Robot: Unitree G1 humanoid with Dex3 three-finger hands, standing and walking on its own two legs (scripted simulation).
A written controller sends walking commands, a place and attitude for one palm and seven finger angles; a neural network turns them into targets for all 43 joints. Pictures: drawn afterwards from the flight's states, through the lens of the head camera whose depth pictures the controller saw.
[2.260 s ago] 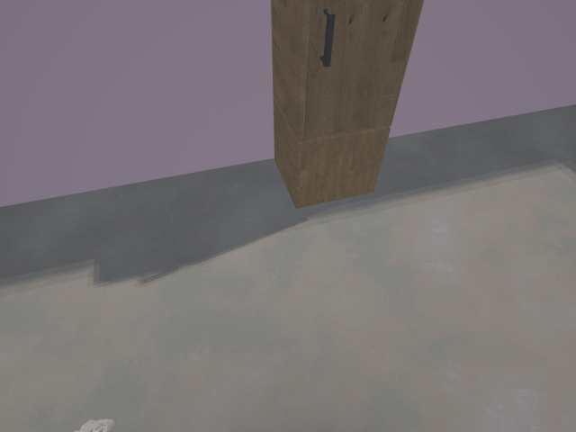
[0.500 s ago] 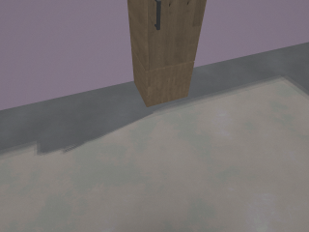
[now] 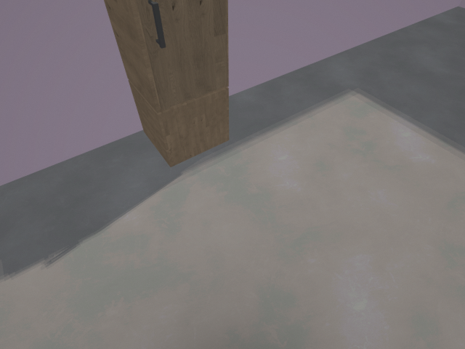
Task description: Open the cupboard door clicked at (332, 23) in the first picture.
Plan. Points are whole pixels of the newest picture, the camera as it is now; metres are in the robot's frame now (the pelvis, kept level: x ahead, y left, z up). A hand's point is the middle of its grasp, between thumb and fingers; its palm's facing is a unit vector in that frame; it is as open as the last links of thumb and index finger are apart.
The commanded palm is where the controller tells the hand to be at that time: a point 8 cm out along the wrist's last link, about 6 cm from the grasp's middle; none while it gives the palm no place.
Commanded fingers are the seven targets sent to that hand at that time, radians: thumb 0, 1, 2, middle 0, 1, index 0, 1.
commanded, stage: walk to a spot facing it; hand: left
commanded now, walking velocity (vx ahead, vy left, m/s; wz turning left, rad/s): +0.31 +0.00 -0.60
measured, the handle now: (156, 24) +1.17 +0.41 +0.04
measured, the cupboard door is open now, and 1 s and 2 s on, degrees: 0 0 0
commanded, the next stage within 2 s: turn to face it in 1.66 s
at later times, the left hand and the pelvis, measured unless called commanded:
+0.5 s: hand (164, 283) +0.28 +0.19 -0.18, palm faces -0.34 -0.93 -0.15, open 7.4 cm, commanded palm none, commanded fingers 0.00 0.90 0.90 -0.20 -0.30 -0.20 -0.30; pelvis +0.12 +0.04 -0.01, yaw -20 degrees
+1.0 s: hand (217, 224) +0.44 +0.09 -0.18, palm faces -0.44 -0.87 -0.22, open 7.2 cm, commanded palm none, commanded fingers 0.00 0.90 0.90 -0.20 -0.30 -0.20 -0.30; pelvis +0.31 -0.06 -0.01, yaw -30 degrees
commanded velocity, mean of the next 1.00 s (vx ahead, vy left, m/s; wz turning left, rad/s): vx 0.35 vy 0.00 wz -0.38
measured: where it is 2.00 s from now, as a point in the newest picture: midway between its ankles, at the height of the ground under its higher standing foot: (313, 255)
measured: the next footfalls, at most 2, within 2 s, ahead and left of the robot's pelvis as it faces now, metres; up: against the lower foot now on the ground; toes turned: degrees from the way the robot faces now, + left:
left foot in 0.14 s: +0.07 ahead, +0.15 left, +0.00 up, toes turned -5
right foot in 0.66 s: +0.27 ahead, -0.14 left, +0.00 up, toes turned -32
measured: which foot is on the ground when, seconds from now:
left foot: up 0.00-0.12, down 0.14-0.64, up 0.66-1.00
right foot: down 0.00-0.14, up 0.16-0.64, down 0.66-1.00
